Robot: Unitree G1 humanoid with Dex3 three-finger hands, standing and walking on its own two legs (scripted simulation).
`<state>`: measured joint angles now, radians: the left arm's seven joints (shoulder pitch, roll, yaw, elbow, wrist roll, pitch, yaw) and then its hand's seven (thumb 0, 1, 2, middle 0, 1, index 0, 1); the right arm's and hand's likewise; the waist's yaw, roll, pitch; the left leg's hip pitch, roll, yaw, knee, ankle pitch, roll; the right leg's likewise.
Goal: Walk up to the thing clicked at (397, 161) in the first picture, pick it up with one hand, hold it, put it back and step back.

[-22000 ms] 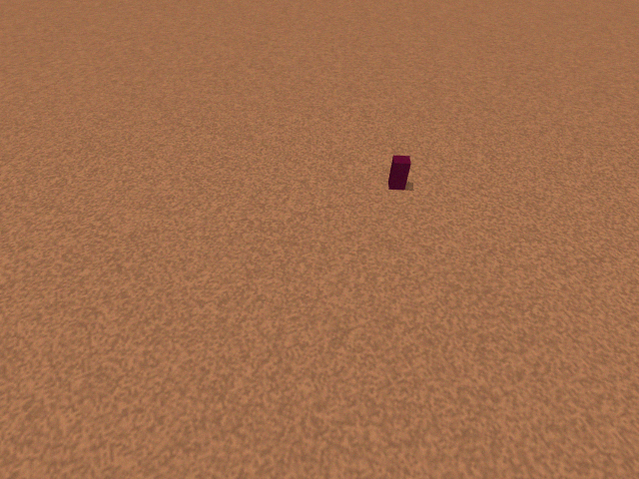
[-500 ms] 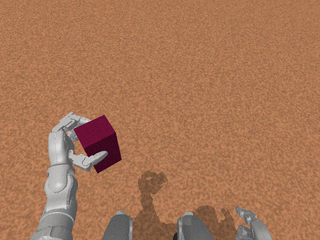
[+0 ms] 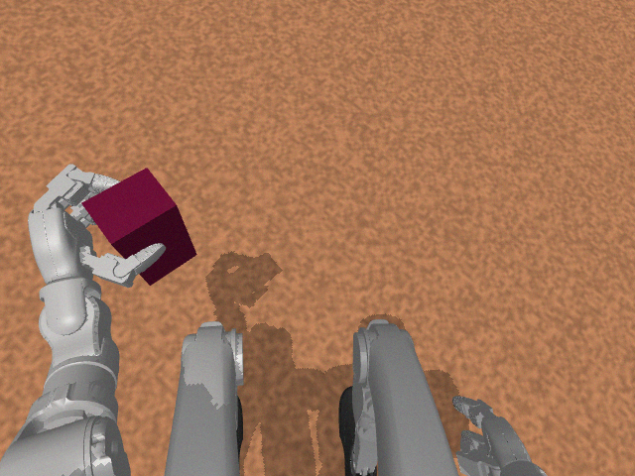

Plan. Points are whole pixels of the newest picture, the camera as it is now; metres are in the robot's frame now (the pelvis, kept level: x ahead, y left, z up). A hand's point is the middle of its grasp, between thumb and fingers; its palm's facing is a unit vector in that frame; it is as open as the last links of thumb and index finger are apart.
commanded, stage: crouch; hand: left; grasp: from the side
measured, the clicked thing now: (148, 233) +0.41 +0.21 -0.06
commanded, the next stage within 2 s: lower in 1.00 s
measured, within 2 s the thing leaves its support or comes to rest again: neither
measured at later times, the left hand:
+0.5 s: hand (144, 250) +0.43 +0.25 -0.18, palm faces +0.28 -0.96 -0.03, open 10.1 cm
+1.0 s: hand (151, 259) +0.43 +0.26 -0.24, palm faces +0.27 -0.96 -0.02, open 10.1 cm
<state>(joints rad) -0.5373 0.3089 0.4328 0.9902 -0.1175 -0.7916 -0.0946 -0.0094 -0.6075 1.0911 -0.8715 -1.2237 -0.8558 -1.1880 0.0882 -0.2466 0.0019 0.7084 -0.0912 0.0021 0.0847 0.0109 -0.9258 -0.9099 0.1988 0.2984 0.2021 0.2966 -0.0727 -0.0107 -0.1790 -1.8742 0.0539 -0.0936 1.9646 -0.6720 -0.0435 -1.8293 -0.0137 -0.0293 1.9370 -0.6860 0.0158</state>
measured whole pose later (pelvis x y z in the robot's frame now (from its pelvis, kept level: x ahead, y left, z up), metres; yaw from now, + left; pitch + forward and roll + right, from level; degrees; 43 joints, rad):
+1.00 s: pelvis -0.02 +0.01 -0.17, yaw -6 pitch +25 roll -9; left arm -0.60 0.51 0.57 1.05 -0.12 -0.81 -0.14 -0.01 -0.56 1.05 -0.86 -1.21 -0.84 -1.17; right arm -0.01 -0.32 0.15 0.69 -0.18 0.05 0.13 0.01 -0.93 -0.91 0.20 0.30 0.20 0.30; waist -0.15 -0.08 0.05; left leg -2.29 0.02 -0.23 2.53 -0.69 -0.06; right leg -2.20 0.03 -0.09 2.43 -0.68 0.05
